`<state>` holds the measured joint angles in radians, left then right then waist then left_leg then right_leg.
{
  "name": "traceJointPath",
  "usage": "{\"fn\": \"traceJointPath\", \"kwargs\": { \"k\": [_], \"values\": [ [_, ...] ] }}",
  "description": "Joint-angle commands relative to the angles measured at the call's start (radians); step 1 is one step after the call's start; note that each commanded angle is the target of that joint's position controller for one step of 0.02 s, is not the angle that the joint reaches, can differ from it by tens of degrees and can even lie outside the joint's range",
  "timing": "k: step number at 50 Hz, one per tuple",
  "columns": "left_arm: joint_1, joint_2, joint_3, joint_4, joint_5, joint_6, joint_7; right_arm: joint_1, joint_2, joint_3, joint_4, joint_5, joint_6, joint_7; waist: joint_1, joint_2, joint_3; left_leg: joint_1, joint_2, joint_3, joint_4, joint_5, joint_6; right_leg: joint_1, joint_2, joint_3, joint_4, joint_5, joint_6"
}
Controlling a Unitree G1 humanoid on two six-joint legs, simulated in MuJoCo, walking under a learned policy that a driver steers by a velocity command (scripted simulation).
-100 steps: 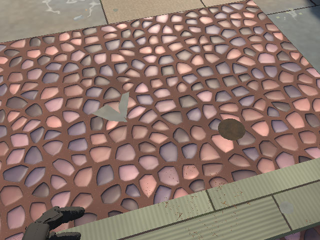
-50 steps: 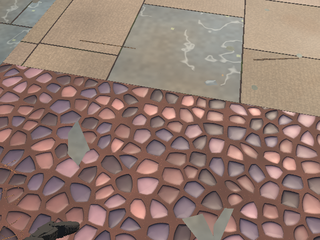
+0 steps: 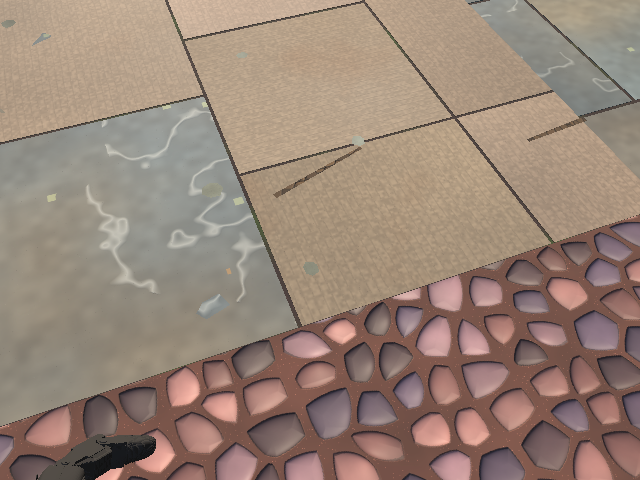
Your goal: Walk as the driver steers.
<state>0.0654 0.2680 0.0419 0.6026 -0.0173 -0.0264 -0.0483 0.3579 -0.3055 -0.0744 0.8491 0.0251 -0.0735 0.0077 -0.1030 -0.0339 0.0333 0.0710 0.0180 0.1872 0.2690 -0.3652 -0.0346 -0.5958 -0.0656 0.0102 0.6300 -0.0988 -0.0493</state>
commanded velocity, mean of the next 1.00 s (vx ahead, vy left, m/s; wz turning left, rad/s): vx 0.50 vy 0.00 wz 0.39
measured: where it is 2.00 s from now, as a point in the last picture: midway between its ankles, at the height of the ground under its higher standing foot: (158, 262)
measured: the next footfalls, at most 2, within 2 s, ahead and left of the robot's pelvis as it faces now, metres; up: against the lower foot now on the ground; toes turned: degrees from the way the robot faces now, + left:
right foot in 0.04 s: +0.19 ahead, -0.12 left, +0.00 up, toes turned -2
left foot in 0.58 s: +0.46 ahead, +0.15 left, +0.00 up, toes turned +17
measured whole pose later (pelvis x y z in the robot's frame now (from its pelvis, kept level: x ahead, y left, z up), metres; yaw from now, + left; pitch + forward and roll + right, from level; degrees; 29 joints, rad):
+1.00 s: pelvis +0.55 +0.08 +0.01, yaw +29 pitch +2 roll +0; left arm 0.03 0.28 0.05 0.69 0.00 -0.10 -0.02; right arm 0.35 -0.29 -0.07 0.74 0.02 -0.04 -0.02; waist -0.08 -0.04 0.02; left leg -0.10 -0.11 -0.19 0.41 -0.34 0.07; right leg -0.57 -0.02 0.09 0.52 0.02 0.05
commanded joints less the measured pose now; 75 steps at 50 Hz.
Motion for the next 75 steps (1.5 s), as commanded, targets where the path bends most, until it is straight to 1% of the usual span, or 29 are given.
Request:
{"fn": "traceJointPath", "kwargs": {
  "k": [1, 2, 3, 4, 5, 6, 8, 14, 24, 26, 28, 29, 30, 31, 32, 33, 35, 39, 44, 48, 52, 53, 54, 55, 56, 58, 61, 67, 75],
  "values": [
    [0.100, 0.125, 0.052, -0.055, 0.010, -0.018, 0.003, -0.035, -0.197, -0.037, -0.029, 0.019, 0.007, -0.005, 0.160, 0.108, -0.065, -0.054, 0.242, -0.084, 0.183, 0.913, 0.155, 0.279, 0.087, -0.079, -0.116, -0.037, -0.066],
    [0.257, 0.182, 0.081, -0.009, 0.013, -0.016, 0.015, -0.020, -0.166, -0.020, -0.025, 0.011, 0.006, -0.008, 0.232, 0.093, -0.161, -0.193, 0.197, -0.058, 0.387, 0.856, 0.122, 0.556, 0.074, -0.050, -0.109, 0.025, -0.093],
    [0.396, 0.305, 0.105, 0.007, 0.035, -0.014, 0.034, 0.043, -0.062, 0.021, -0.066, -0.020, -0.010, 0.002, 0.239, -0.113, -0.340, -0.585, 0.079, -0.052, 0.803, 0.357, 0.055, 0.986, -0.233, 0.361, -0.088, 0.034, -0.230],
    [0.414, 0.277, 0.092, 0.006, 0.023, -0.016, 0.035, 0.060, -0.053, 0.030, -0.047, -0.009, -0.030, 0.009, 0.234, -0.180, -0.498, -0.731, -0.034, -0.234, 1.027, -0.227, 0.038, 1.044, -0.376, 0.714, -0.253, -0.032, -0.321],
    [0.372, 0.213, 0.071, 0.010, 0.025, -0.023, 0.029, -0.034, -0.153, -0.004, -0.065, 0.029, -0.036, 0.014, 0.252, -0.079, -0.360, -0.816, 0.017, -0.307, 1.086, -0.192, 0.051, 0.923, -0.338, 0.574, -0.277, -0.065, -0.262],
    [0.312, 0.179, 0.059, 0.020, 0.021, -0.028, 0.029, -0.098, -0.140, -0.001, -0.089, 0.037, -0.035, 0.013, 0.219, -0.076, -0.220, -0.840, 0.064, -0.275, 1.042, -0.112, 0.057, 0.777, -0.290, 0.410, -0.295, -0.048, -0.218],
    [0.196, 0.102, 0.038, 0.027, 0.020, -0.045, 0.023, -0.096, -0.118, -0.007, -0.075, 0.006, -0.012, 0.002, 0.139, -0.072, -0.095, -0.752, 0.127, -0.269, 0.925, 0.024, 0.046, 0.543, -0.206, 0.228, -0.374, 0.005, -0.169],
    [0.165, 0.100, 0.050, 0.089, 0.042, -0.088, 0.038, -0.095, -0.045, -0.003, -0.067, 0.003, 0.036, -0.009, 0.091, -0.032, -0.009, -0.760, 0.118, -0.313, 0.786, 0.265, 0.008, 0.445, -0.182, -0.003, -0.500, 0.156, -0.155],
    [0.255, 0.171, 0.078, 0.179, 0.005, -0.046, 0.063, -0.343, -0.016, 0.016, -0.186, -0.006, 0.027, 0.052, 0.168, -0.004, 0.076, -0.797, 0.076, -0.171, 0.379, 0.336, 0.085, 0.686, -0.232, -0.183, -0.443, 0.298, -0.099],
    [0.237, 0.200, 0.086, 0.179, -0.001, -0.030, 0.070, -0.312, -0.042, 0.003, -0.200, -0.005, 0.030, 0.059, 0.133, -0.036, 0.027, -0.700, 0.019, -0.109, 0.373, 0.234, 0.123, 0.720, -0.231, -0.211, -0.327, 0.614, -0.076],
    [0.208, 0.220, 0.088, 0.173, -0.007, -0.013, 0.078, -0.125, -0.105, -0.034, -0.168, 0.000, 0.036, 0.053, 0.019, -0.048, -0.090, -0.434, -0.068, -0.059, 0.342, 0.189, 0.176, 0.680, -0.196, -0.243, -0.043, 0.841, -0.038],
    [0.210, 0.204, 0.078, 0.166, -0.004, -0.016, 0.083, 0.037, -0.173, -0.070, -0.128, 0.001, 0.041, 0.037, -0.061, -0.003, -0.177, -0.152, -0.075, -0.125, 0.288, 0.239, 0.217, 0.516, -0.151, -0.252, 0.210, 0.686, 0.004],
    [0.283, 0.079, 0.041, 0.118, 0.035, -0.034, 0.074, 0.084, -0.290, -0.096, -0.119, 0.006, 0.045, 0.017, 0.007, 0.253, -0.249, 0.189, 0.178, -0.603, 0.244, 0.172, 0.366, 0.086, 0.003, -0.230, 0.590, -0.094, 0.076],
    [0.267, 0.069, 0.022, 0.100, 0.019, -0.077, 0.060, 0.078, -0.274, -0.080, -0.158, -0.001, 0.027, 0.025, 0.013, 0.233, -0.411, 0.336, 0.317, -1.049, 0.067, 0.047, 0.490, -0.109, 0.131, 0.025, 0.775, -0.517, 0.081],
    [0.147, 0.143, 0.041, 0.073, -0.021, -0.103, 0.047, 0.061, -0.198, -0.059, -0.154, -0.009, 0.015, 0.029, -0.028, 0.139, -0.320, 0.292, 0.294, -0.932, 0.024, 0.064, 0.423, -0.209, 0.069, 0.099, 0.786, -0.442, 0.056],
    [0.110, 0.139, 0.037, 0.060, -0.025, -0.118, 0.045, 0.014, -0.166, -0.050, -0.156, -0.005, 0.007, 0.028, 0.001, 0.099, -0.207, 0.155, 0.254, -0.789, 0.027, 0.131, 0.382, -0.214, 0.025, 0.087, 0.709, -0.352, 0.035],
    [0.116, 0.147, 0.049, 0.077, 0.018, -0.114, 0.058, -0.104, -0.100, -0.029, -0.184, -0.009, 0.006, 0.022, 0.084, 0.051, -0.104, -0.098, 0.176, -0.607, 0.009, 0.328, 0.331, -0.091, -0.040, 0.080, 0.552, -0.246, 0.042],
    [0.127, 0.109, 0.044, 0.072, 0.034, -0.072, 0.058, -0.111, -0.122, -0.032, -0.198, -0.014, 0.002, 0.001, 0.121, 0.071, -0.075, -0.271, 0.125, -0.496, -0.039, 0.496, 0.333, -0.007, -0.036, 0.049, 0.396, -0.154, 0.099],
    [-0.061, 0.066, 0.023, 0.025, 0.025, -0.075, 0.048, -0.050, -0.142, -0.038, -0.178, -0.004, 0.017, -0.023, 0.050, 0.119, -0.038, -0.333, 0.055, -0.435, -0.023, 0.360, 0.263, 0.056, 0.033, 0.034, 0.019, 0.140, 0.128],
    [-0.125, 0.103, 0.032, 0.001, 0.009, -0.092, 0.030, 0.000, -0.140, -0.038, -0.158, 0.004, 0.029, -0.028, 0.029, 0.132, -0.033, -0.265, 0.096, -0.536, 0.044, 0.263, 0.244, 0.104, 0.062, 0.066, -0.111, 0.155, 0.110],
    [0.023, 0.142, 0.054, 0.043, 0.017, -0.111, 0.023, -0.017, -0.110, -0.031, -0.154, -0.008, 0.035, -0.029, 0.108, 0.170, -0.067, -0.190, 0.110, -0.571, 0.193, 0.392, 0.203, 0.268, 0.064, 0.032, -0.183, 0.067, 0.033],
    [0.129, 0.174, 0.067, 0.062, 0.031, -0.116, 0.028, -0.017, -0.068, -0.014, -0.161, -0.015, 0.032, -0.024, 0.158, 0.138, -0.158, -0.228, 0.057, -0.523, 0.360, 0.426, 0.172, 0.452, 0.005, 0.077, -0.172, 0.058, -0.015],
    [0.266, 0.242, 0.081, 0.075, 0.042, -0.116, 0.031, 0.060, -0.014, 0.006, -0.173, -0.032, 0.027, -0.025, 0.170, -0.036, -0.308, -0.410, -0.041, -0.433, 0.662, 0.171, 0.124, 0.747, -0.177, 0.317, -0.150, 0.038, -0.105],
    [0.346, 0.282, 0.097, 0.134, 0.030, -0.102, 0.017, 0.179, 0.000, 0.014, -0.172, 0.008, 0.017, -0.024, 0.132, -0.349, -0.352, -0.731, -0.130, -0.357, 0.933, -0.226, 0.069, 0.932, -0.332, 0.776, -0.309, -0.267, -0.248],
    [0.315, 0.184, 0.073, 0.117, 0.004, -0.101, 0.015, 0.106, -0.102, -0.004, -0.156, 0.017, 0.014, -0.025, 0.166, -0.179, -0.233, -0.838, -0.067, -0.404, 1.028, -0.179, 0.068, 0.859, -0.313, 0.785, -0.359, -0.482, -0.218],
    [0.214, 0.124, 0.048, 0.104, 0.018, -0.088, 0.020, -0.087, -0.120, -0.009, -0.195, -0.007, 0.013, -0.023, 0.167, -0.017, -0.057, -0.831, 0.001, -0.340, 0.997, -0.025, 0.070, 0.623, -0.230, 0.508, -0.379, -0.309, -0.165],
    [0.181, 0.088, 0.032, 0.119, 0.026, -0.088, 0.025, -0.091, -0.069, -0.005, -0.201, -0.014, 0.007, -0.011, 0.116, -0.066, -0.037, -0.733, 0.067, -0.298, 0.852, 0.065, 0.063, 0.494, -0.146, 0.334, -0.430, -0.076, -0.156],
    [0.240, 0.158, 0.045, 0.167, 0.006, -0.079, 0.037, -0.233, -0.008, 0.022, -0.240, -0.022, 0.001, -0.002, 0.150, -0.039, -0.019, -0.737, 0.081, -0.235, 0.523, 0.266, 0.027, 0.485, -0.131, 0.170, -0.486, 0.122, -0.169],
    [0.349, 0.189, 0.048, 0.234, -0.012, -0.040, 0.047, -0.394, -0.037, 0.014, -0.292, -0.007, -0.026, 0.029, 0.171, -0.050, 0.021, -0.593, 0.015, -0.221, 0.238, 0.333, 0.049, 0.554, -0.167, 0.181, -0.398, 0.168, -0.125]
  ]
}}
